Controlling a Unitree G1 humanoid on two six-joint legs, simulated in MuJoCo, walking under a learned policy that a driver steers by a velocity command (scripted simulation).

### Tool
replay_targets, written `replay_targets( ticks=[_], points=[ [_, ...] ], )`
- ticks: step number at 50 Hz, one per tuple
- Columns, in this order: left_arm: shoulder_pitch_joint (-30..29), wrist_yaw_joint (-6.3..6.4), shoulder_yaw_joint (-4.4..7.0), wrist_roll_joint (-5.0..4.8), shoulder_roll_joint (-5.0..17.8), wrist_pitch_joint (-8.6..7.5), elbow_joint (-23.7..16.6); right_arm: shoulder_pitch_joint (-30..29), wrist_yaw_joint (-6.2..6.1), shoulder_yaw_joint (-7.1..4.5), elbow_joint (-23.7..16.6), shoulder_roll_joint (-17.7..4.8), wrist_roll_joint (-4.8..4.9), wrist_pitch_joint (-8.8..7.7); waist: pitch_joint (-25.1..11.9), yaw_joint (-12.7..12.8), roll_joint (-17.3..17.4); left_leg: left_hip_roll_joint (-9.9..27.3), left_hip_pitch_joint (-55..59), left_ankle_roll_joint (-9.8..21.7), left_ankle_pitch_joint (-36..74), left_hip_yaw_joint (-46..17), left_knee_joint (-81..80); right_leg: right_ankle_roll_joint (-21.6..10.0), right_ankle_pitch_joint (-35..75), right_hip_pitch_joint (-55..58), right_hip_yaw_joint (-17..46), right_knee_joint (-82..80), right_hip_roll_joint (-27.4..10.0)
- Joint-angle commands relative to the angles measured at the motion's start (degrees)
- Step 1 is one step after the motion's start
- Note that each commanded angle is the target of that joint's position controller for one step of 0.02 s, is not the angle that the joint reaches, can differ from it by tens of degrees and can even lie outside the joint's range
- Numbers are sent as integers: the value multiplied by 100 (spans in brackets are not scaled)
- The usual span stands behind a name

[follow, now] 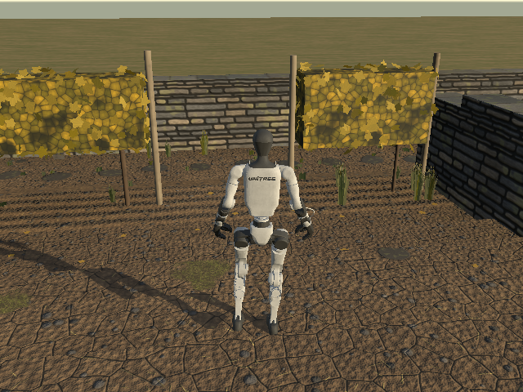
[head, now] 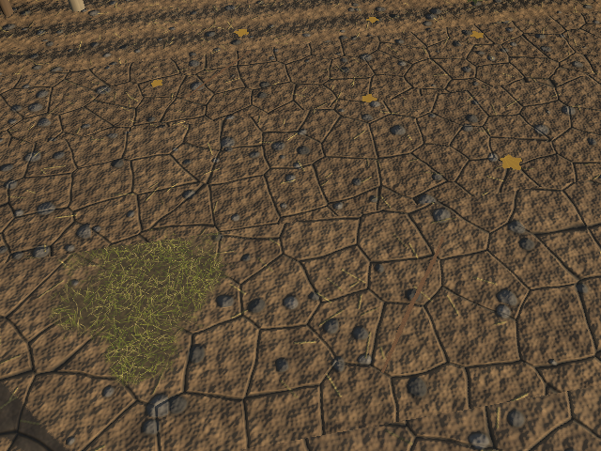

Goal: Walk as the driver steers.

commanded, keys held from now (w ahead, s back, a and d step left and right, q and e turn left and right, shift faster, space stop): w+e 0.10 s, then w+q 0.84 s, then w+e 0.06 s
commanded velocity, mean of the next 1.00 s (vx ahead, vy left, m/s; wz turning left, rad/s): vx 0.43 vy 0.00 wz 0.20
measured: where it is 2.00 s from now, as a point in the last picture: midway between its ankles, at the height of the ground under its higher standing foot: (261, 303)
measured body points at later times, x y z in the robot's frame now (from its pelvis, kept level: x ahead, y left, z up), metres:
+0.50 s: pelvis +0.18 +0.07 -0.02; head +0.19 +0.08 +0.43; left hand +0.24 +0.34 -0.15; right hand +0.32 -0.18 -0.12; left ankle +0.23 +0.15 -0.75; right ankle +0.05 -0.07 -0.70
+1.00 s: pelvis +0.49 +0.10 -0.10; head +0.50 +0.10 +0.35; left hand +0.70 +0.33 -0.17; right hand +0.39 -0.16 -0.23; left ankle +0.23 +0.15 -0.74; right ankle +0.67 +0.02 -0.83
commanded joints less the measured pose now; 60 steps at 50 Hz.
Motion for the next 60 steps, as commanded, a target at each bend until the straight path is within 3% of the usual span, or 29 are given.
replay_targets(
  ticks=[1,6,11,20,22,23,24,25,29,32,36,38,39,41,42,43,45,47,50,51,52,53,54,55,56,57,58,59,60],
  points=[
    [-197,28,164,83,784,-134,-496,460,146,-4,-55,-331,94,54,-190,-100,-510,80,-188,6,585,-4,-259,-870,-1663,145,1699,-1269,-1299],
    [303,-60,178,28,803,-216,-479,56,111,230,-65,-232,50,60,-95,348,-523,200,-688,-238,664,-13,-1416,-1109,-2087,811,2183,-905,-1559],
    [889,-22,133,71,789,-146,-294,-268,226,365,-85,-231,76,-90,115,783,-529,260,-1094,48,1082,171,-2074,-1180,-2266,1330,2357,-779,-1856],
    [627,68,-38,208,904,10,151,-206,379,338,-186,-392,281,-446,434,378,-541,-158,820,812,2077,571,-2806,-667,-1443,750,1167,-245,-1659],
    [582,78,-153,382,617,-39,140,773,344,202,29,-652,240,-604,-73,-111,106,-50,2334,1164,1977,53,-2795,-254,-742,-23,458,1624,-926],
    [794,10,-328,512,63,-118,-171,1943,291,161,173,-1009,200,-586,-1398,-376,1367,1197,4679,2474,1443,-2618,-3509,356,-2107,-1569,-65,3658,157],
    [191,-120,-269,456,374,-187,-187,2559,332,203,388,-788,119,-579,-441,-833,894,1630,4850,2356,-298,-4148,-4250,267,-2765,-3496,577,4820,120],
    [-239,-43,-243,391,471,-241,-171,2319,328,166,455,-718,141,-600,494,-803,332,1587,4124,1957,-843,-3703,-4271,148,-2210,-4080,779,5322,-281],
    [-207,133,-305,546,398,-161,-4,902,342,463,194,11,170,-537,237,-12,110,963,2399,1800,748,-2427,-4573,172,-1077,-2805,603,4451,-963],
    [-704,178,-310,291,492,-70,-149,727,379,334,195,-319,228,-596,132,-40,179,710,1926,1828,2144,-1816,-4644,610,-634,-2400,266,3260,-929],
    [-872,-1,-503,421,53,37,-389,1104,647,226,249,-580,-111,-485,-21,16,314,188,283,1690,3605,-1160,-3941,693,950,-764,-243,3361,-573],
    [-859,-9,-416,441,353,19,-490,1203,668,235,235,-469,-52,-497,98,71,237,296,309,1725,3641,-1550,-3622,693,655,-876,-279,3487,-535],
    [-933,20,-426,409,394,4,-447,2011,429,258,695,-178,-101,-534,204,-349,140,493,2580,1681,2522,-2025,-2880,726,1156,-3145,889,2802,-946],
    [-1951,75,-494,449,188,-1,-628,3628,95,266,1398,77,63,-458,392,-1237,109,689,5390,1608,1613,-2626,-2120,835,1144,-5910,925,1625,-951],
    [-2300,47,-547,432,12,20,-678,3840,62,259,1544,91,86,-399,498,-1366,199,611,5371,1577,1673,-2795,-1993,820,1277,-6045,828,1342,-932],
    [-2475,-24,-635,423,-174,12,-677,3468,124,334,1407,286,157,-349,482,-1383,-158,30,3729,1423,1247,-2293,-1905,611,2880,-4520,454,402,-884],
    [-2289,-87,-720,353,-437,36,-940,2539,544,332,1234,-164,-168,-234,586,-737,343,-231,-515,1475,894,-2267,-2500,413,3829,-463,-124,1295,-623],
    [-1656,-42,-543,352,121,124,-759,2302,598,330,1133,-231,-41,-334,607,-291,36,-361,-801,1242,479,-2382,-2093,514,2850,323,-165,1630,-677],
    [44,47,-354,309,572,267,267,2355,385,297,1322,-561,360,-388,526,190,-378,-860,963,661,1781,-1853,358,566,3406,908,-399,-331,-828],
    [1620,70,-180,259,775,250,928,2425,503,388,1362,-478,187,-280,179,672,-332,-911,263,403,2249,-1545,1544,362,3950,2591,-375,-155,-1156],
    [3831,0,-4,240,835,264,1539,2548,675,477,1371,-108,74,-272,-1237,1361,-1111,-1247,-978,167,746,-1199,3943,-544,4439,5273,-36,1290,-1694],
    [3527,-208,22,280,1235,192,1202,4007,806,598,1384,623,5,-306,-3058,344,-1634,-1207,-2117,-64,-2182,-865,6036,-2054,6863,6981,1545,2657,-2769],
    [2973,-313,27,632,1194,266,1089,2985,848,430,880,-175,58,-255,-2017,776,-789,-1190,-3820,-216,-2167,-525,6987,-2304,5380,6328,2618,1899,-3033],
    [2230,-310,58,497,1136,234,942,1937,769,383,282,-356,203,-257,-1245,753,-531,-808,-4821,-107,-1556,-667,6670,-2267,2439,5171,3083,1029,-3365],
    [1494,-315,-132,333,577,181,832,1289,561,331,163,-490,187,-241,-320,549,440,-280,-4756,-12,-628,-597,5872,-1990,764,3198,2969,303,-3198],
    [980,-334,-287,361,174,147,750,1261,397,376,185,-339,39,-177,45,99,513,63,-3873,116,15,-650,4740,-1971,892,1421,2637,-42,-2913],
    [372,-341,-357,378,-35,101,666,1218,331,570,188,194,-31,-35,708,-456,260,599,-3050,298,75,-896,3617,-1937,758,-428,2332,-488,-2838],
    [10,-176,-442,276,-379,-64,550,1069,296,724,240,559,-235,31,828,-472,25,892,-2550,478,1014,-862,2117,-1658,351,-1306,1938,-784,-2126],
    [103,-96,-392,223,-234,-175,563,1044,379,753,323,463,-230,51,652,-323,-117,805,-2079,416,2035,-558,1079,-1524,39,-1606,1371,-694,-1565]
  ],
)
Keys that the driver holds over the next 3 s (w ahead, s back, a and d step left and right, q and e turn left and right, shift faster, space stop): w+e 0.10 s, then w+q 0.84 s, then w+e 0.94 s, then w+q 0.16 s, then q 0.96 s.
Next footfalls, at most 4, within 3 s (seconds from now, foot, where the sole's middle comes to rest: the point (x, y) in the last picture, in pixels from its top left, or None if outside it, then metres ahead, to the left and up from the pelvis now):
0.44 left None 0.27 0.15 -0.79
1.02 right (307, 398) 0.68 0.02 -0.94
1.40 left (204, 330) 0.88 0.30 -0.94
1.96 right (314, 260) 1.12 -0.02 -0.94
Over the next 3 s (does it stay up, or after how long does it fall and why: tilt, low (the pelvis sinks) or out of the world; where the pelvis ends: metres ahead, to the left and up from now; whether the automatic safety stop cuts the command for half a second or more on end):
stays up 1.43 0.10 -0.33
